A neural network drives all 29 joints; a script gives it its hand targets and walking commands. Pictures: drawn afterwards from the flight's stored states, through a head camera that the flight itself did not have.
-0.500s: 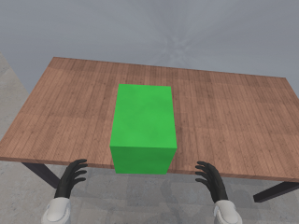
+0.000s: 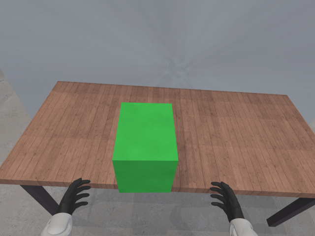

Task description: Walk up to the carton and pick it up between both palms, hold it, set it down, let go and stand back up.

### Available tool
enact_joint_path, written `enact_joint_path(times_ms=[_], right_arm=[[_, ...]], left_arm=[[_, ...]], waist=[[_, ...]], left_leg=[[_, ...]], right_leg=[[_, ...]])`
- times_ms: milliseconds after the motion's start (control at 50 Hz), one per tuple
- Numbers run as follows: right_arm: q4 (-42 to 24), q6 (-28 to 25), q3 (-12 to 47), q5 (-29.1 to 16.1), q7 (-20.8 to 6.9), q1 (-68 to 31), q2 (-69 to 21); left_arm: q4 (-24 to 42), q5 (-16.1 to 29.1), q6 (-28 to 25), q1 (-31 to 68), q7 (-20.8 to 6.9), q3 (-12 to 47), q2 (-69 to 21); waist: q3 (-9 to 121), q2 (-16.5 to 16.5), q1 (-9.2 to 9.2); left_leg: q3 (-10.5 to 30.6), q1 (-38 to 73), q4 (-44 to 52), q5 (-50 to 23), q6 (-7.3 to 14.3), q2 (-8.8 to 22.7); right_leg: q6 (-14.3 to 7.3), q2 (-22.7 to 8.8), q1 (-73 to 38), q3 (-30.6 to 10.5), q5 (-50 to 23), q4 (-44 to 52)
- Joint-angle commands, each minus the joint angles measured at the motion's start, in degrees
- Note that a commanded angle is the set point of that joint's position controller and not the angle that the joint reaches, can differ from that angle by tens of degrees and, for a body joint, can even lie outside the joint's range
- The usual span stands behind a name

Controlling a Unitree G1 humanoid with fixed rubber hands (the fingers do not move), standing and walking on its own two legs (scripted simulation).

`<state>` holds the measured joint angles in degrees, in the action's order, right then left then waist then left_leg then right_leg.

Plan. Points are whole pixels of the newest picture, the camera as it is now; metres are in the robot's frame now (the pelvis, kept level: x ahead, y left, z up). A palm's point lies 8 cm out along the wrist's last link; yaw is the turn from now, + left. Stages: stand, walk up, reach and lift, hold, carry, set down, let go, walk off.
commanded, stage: let go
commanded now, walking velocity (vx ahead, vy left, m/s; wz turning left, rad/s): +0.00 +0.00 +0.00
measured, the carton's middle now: (145, 147) +0.44 +0.05 -0.10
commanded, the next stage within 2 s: stand in 0.46 s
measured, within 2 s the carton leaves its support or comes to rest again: neither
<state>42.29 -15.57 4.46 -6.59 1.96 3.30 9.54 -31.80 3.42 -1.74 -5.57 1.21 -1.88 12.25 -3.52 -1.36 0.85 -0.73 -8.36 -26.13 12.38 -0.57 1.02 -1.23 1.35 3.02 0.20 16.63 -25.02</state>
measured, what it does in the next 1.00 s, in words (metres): stands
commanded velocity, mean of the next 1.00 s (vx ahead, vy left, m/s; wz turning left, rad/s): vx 0.00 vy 0.00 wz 0.00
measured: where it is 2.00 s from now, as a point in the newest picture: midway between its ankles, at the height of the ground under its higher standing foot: outside the picture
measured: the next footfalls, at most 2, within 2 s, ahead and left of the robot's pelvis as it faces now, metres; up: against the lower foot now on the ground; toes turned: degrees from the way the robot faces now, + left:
none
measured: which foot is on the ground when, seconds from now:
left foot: down 0.00-1.00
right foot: down 0.00-1.00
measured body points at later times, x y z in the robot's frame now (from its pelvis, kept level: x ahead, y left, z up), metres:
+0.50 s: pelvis -0.01 +0.01 +0.00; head -0.02 +0.02 +0.45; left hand +0.18 +0.24 -0.07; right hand +0.18 -0.21 -0.07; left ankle +0.03 +0.12 -0.74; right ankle -0.03 -0.11 -0.74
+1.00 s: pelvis +0.00 +0.01 -0.01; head -0.02 +0.01 +0.44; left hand -0.03 +0.27 -0.15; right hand +0.10 -0.22 -0.14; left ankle +0.03 +0.12 -0.74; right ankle -0.03 -0.11 -0.74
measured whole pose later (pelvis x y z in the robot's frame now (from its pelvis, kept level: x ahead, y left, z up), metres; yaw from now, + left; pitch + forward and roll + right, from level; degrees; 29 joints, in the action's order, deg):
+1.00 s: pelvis +0.00 +0.01 -0.01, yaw +8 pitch +1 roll -1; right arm 44.7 1.2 -1.4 1.8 0.1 20.5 11.7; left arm -46.9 -1.7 2.0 -24.7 1.4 -2.4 12.9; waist 3.8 0.9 2.4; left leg 5.8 -21.6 -34.4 13.7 0.7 -2.7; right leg 0.0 -1.5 12.3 7.1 20.1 -31.5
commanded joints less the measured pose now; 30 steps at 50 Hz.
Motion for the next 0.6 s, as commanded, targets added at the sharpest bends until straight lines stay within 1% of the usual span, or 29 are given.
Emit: enact_joint_path(times_ms=[0, 20, 40, 60, 80, 100, 120, 140, 160, 200, 220, 240, 260, 280, 300, 320, 340, 360, 380, 400, 420, 440, 460, 480, 500, 520, 540, 560, 580], right_arm=[[-10.11, -1.43, -1.88, 0.21, 0.2, -6.68, 5.17], [-5.98, -0.49, -1.49, 1.13, 0.17, -6.25, 4.86], [-11.57, -1.0, -2.63, 0.4, 0.29, -8.18, 5.81], [-7.49, -0.24, -2.59, 1.18, 0.15, -7.44, 5.87], [-8.6, 0.09, -2.31, 1.12, 0.15, -6.84, 6.12], [-8.32, 0.33, -2.75, 1.68, 0.16, -6.61, 5.72], [-7.6, 0.89, -2.9, 2.23, 0.12, -6.14, 6.2], [-8.11, 0.92, -3.49, 2.56, 0.05, -5.13, 6.11], [-8.34, 1.08, -3.25, 2.62, -0.04, -4.93, 6.37], [-12.04, 0.45, -4.52, 2.29, -0.18, -6.82, 6.38], [-8.85, 1.05, -4.46, 3.21, -0.38, -6.23, 6.38], [-10.7, 1.19, -4.11, 2.89, -0.52, -6.7, 6.46], [-9.83, 1.47, -4.44, 3.27, -0.72, -6.18, 6.99], [-10.26, 1.49, -4.73, 3.11, -0.82, -6.15, 7.26], [-7.43, 2.0, -4.47, 3.85, -0.85, -4.61, 6.94], [-10.99, 1.42, -4.88, 3.37, -0.97, -4.72, 7.2], [-8.78, 1.51, -4.91, 3.61, -1.11, -3.98, 7.03], [-8.87, 1.56, -4.94, 3.94, -1.23, -4.46, 7.53], [-9.3, 1.47, -4.63, 3.26, -1.41, -3.99, 7.39], [-10.94, 0.99, -5.53, 3.61, -1.46, -4.38, 7.69], [-8.22, 1.28, -5.28, 4.16, -1.55, -4.09, 8.12], [-10.48, 0.99, -5.06, 3.5, -1.66, -4.14, 7.92], [-2.95, 8.78, -7.53, 6.9, -1.48, 9.48, 13.63], [-4.32, 12.75, -7.95, 7.86, -1.75, 11.08, 15.46], [-5.89, 14.59, -8.02, 7.74, -2.21, 9.42, 14.5], [-7.2, 15.83, -8.01, 7.84, -2.55, 7.98, 13.51], [-8.05, 16.39, -7.66, 7.68, -2.73, 8.29, 12.07], [-8.66, 16.66, -7.28, 7.97, -2.6, 7.39, 10.85], [-8.71, 16.93, -7.56, 8.76, -2.52, 7.78, 10.87]], left_arm=[[9.94, 0.51, -1.98, 7.95, -0.09, -2.16, 6.89], [5.6, -0.75, -0.87, 6.81, -0.46, -1.68, 5.71], [10.33, 1.02, -1.53, 9.71, -0.14, -2.17, 7.55], [6.89, -0.04, -0.63, 8.19, -0.14, -1.46, 6.27], [7.34, 0.18, -0.18, 8.02, -0.16, -1.42, 6.9], [8.32, 0.08, 0.08, 8.15, -0.02, -1.57, 7.04], [6.82, -0.35, 0.99, 7.4, 0.06, -1.65, 7.11], [7.34, -0.51, 1.24, 6.11, 0.14, -1.44, 6.43], [7.79, -0.32, 1.81, 5.74, 0.24, -0.77, 6.03], [12.45, 0.71, 0.79, 8.74, 1.17, -0.65, 7.2], [8.43, 0.03, 1.23, 7.72, 1.31, -0.22, 6.91], [9.69, 0.75, 1.37, 7.96, 1.48, 0.13, 7.23], [8.85, 0.28, 1.54, 7.15, 1.58, 0.4, 6.97], [10.11, 0.22, 1.54, 7.58, 1.7, 0.52, 7.39], [7.78, -0.61, 2.32, 6.15, 1.63, 0.21, 6.78], [12.25, 0.31, 1.77, 6.99, 1.87, 0.12, 8.18], [9.79, 0.07, 1.89, 6.24, 1.9, 0.59, 7.38], [9.87, -0.17, 2.02, 6.46, 1.96, 0.54, 7.99], [11.21, 0.36, 2.09, 6.06, 2.14, 1.04, 7.75], [12.28, 0.65, 1.57, 6.82, 2.45, 0.89, 8.51], [9.31, 0.21, 2.12, 5.95, 2.36, 1.03, 7.98], [11.69, 0.66, 1.97, 5.89, 2.42, 1.41, 8.08], [3.35, -6.8, 2.6, -3.82, 0.93, -1.8, 10.59], [4.34, -6.09, 3.31, -9.36, 0.16, -2.59, 11.19], [3.19, -5.23, 3.74, -9.67, -0.33, -2.69, 10.53], [3.0, -4.55, 4.31, -9.67, -0.8, -2.01, 8.3], [2.82, -4.61, 4.51, -7.89, -0.6, -2.09, 8.13], [2.7, -4.75, 4.66, -6.83, -0.47, -2.43, 8.3], [1.92, -4.84, 4.53, -7.36, -0.32, -2.76, 9.28]], waist=[[7.49, 1.26, -0.01], [4.57, 1.7, -0.33], [7.24, 1.22, 0.13], [5.23, 2.44, -0.12], [4.37, 1.24, 0.0], [4.83, 1.61, 0.05], [3.69, 1.25, 0.33], [3.82, 1.44, 0.29], [3.92, 0.88, -0.06], [6.0, 2.02, -0.01], [3.68, 2.46, 0.01], [4.52, 1.42, 0.05], [3.61, 1.7, -0.15], [3.91, 2.22, -0.1], [3.01, 2.32, 0.11], [5.52, 2.02, -0.07], [4.57, 1.72, -0.27], [4.36, 2.22, -0.24], [5.23, 2.51, -0.04], [5.6, 2.48, 0.14], [3.85, 2.47, -0.23], [5.93, 2.36, 0.17], [9.13, 9.24, 0.14], [12.61, 10.28, 1.41], [12.43, 9.46, 1.87], [13.52, 7.67, 1.83], [10.63, 4.64, 1.67], [8.48, -0.23, 1.91], [3.8, -3.0, 1.96]], left_leg=[[-1.13, 9.41, 2.88, -14.53, -1.2, -1.98], [-1.21, 9.55, 3.19, -13.44, -1.32, -1.85], [-1.36, 9.48, 2.96, -13.21, -1.07, -1.68], [-1.35, 10.14, 3.54, -12.6, -1.22, -1.72], [-1.3, 9.65, 3.48, -11.6, -1.25, -1.46], [-1.12, 10.03, 3.58, -10.69, -1.08, -1.39], [-1.29, 9.67, 3.99, -10.07, -1.1, -1.52], [-1.27, 9.93, 4.26, -9.93, -1.16, -1.42], [-1.3, 10.16, 4.16, -10.23, -1.22, -1.42], [-1.43, 9.37, 3.89, -9.95, -1.41, -1.08], [-1.53, 8.56, 3.85, -8.34, -1.21, -1.25], [-1.05, 8.27, 3.97, -8.06, -0.94, -0.96], [-0.95, 7.91, 4.06, -7.48, -1.01, -0.9], [-0.78, 7.86, 4.23, -7.44, -1.18, -0.78], [-1.07, 8.09, 4.11, -7.44, -1.41, -0.96], [-1.0, 8.84, 3.88, -8.6, -1.28, -0.87], [-1.37, 8.73, 3.88, -8.36, -1.15, -1.12], [-1.23, 8.77, 3.49, -8.58, -1.24, -1.1], [-1.26, 9.16, 3.38, -9.0, -1.29, -1.04], [-1.36, 8.88, 3.09, -9.02, -1.12, -0.92], [-1.14, 8.41, 3.38, -8.51, -1.23, -0.83], [-0.85, 8.86, 3.14, -9.15, -1.06, -0.74], [7.88, -3.46, 0.76, -33.23, 0.46, 6.4], [7.91, -3.03, -2.13, -38.92, 1.87, 6.45], [7.48, -3.92, -3.1, -36.72, 1.99, 6.06], [6.68, -5.32, -3.44, -31.04, 2.24, 5.15], [6.94, -8.87, -2.92, -24.11, 1.67, 4.35], [6.09, -12.05, -3.12, -15.58, 1.42, 2.74], [5.55, -15.56, -3.3, -8.05, 0.83, 1.71]], right_leg=[[0.75, -1.18, 6.92, -1.46, -15.57, 6.59], [0.49, -1.45, 8.16, -1.54, -14.07, 7.64], [0.78, -1.48, 7.96, -1.56, -12.37, 7.08], [0.44, -1.14, 9.35, -1.24, -10.85, 7.81], [0.31, -1.3, 9.25, -1.27, -8.99, 8.04], [0.28, -1.24, 9.31, -1.12, -7.65, 8.22], [0.22, -1.35, 9.18, -1.27, -6.9, 8.52], [0.08, -1.18, 9.07, -0.77, -6.66, 8.44], [-0.02, -1.08, 8.93, -0.77, -6.3, 8.49], [0.05, -0.85, 9.21, -0.49, -6.3, 7.73], [-0.2, -1.27, 10.6, -0.75, -4.94, 8.03], [-0.21, -1.21, 10.01, -0.99, -4.17, 7.86], [-0.53, -1.24, 10.08, -0.98, -3.61, 7.75], [-0.57, -1.22, 10.15, -0.96, -3.76, 7.65], [-0.66, -1.36, 10.16, -1.09, -3.71, 7.77], [-0.41, -1.15, 9.63, -0.9, -4.91, 7.27], [-0.47, -1.28, 10.52, -1.08, -5.07, 7.63], [-0.47, -1.21, 10.68, -0.97, -5.35, 7.36], [-0.47, -1.15, 10.39, -1.12, -5.42, 7.27], [-0.39, -1.16, 11.19, -1.11, -5.67, 6.82], [-0.48, -1.09, 11.55, -1.11, -5.22, 6.93], [-0.42, -1.18, 10.74, -0.82, -5.9, 6.41], [3.58, -5.2, 4.05, -0.48, -7.61, -2.99], [3.61, -5.21, 2.01, -0.49, -8.37, -4.9], [3.51, -4.88, 4.6, 0.16, -7.55, -6.01], [3.31, -4.34, 5.28, 0.78, -5.79, -5.6], [2.73, -4.76, 6.11, 0.86, -4.16, -4.66], [2.35, -5.14, 7.76, 0.4, -1.67, -2.1], [0.95, -7.22, 9.77, -2.13, 1.66, 1.07]])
